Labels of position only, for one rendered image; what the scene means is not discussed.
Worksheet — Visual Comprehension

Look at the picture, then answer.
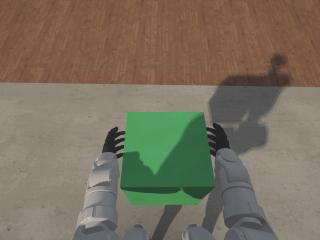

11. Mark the carton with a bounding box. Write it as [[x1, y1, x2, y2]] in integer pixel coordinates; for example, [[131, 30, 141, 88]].
[[120, 111, 216, 206]]

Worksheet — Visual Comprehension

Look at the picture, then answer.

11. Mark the right robot thigh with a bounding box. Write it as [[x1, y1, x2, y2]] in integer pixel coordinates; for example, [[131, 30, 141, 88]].
[[182, 226, 216, 240]]

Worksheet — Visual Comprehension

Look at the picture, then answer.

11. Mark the robot left upper arm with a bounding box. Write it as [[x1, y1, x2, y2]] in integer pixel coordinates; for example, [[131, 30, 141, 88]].
[[74, 229, 120, 240]]

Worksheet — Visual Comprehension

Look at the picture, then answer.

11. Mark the robot right hand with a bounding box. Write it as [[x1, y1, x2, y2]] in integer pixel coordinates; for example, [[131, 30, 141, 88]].
[[206, 123, 230, 157]]

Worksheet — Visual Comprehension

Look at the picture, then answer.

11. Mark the left robot thigh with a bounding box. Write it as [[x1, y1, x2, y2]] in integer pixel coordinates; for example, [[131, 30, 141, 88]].
[[121, 227, 150, 240]]

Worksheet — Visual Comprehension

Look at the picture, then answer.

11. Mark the robot right forearm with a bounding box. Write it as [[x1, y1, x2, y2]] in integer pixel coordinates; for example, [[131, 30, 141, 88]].
[[214, 148, 278, 239]]

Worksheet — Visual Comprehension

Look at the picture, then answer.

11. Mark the robot left forearm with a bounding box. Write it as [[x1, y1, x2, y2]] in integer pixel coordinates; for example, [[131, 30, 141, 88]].
[[71, 152, 120, 240]]

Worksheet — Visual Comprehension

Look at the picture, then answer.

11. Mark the robot right upper arm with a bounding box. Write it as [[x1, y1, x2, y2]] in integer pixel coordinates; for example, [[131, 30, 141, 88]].
[[224, 226, 278, 240]]

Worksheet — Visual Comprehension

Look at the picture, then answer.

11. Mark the robot thigh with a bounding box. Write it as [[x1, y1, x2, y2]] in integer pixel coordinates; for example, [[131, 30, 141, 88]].
[[182, 226, 216, 240], [121, 227, 150, 240]]

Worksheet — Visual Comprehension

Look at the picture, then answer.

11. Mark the robot left hand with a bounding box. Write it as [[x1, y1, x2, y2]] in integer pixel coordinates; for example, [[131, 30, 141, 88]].
[[102, 126, 126, 159]]

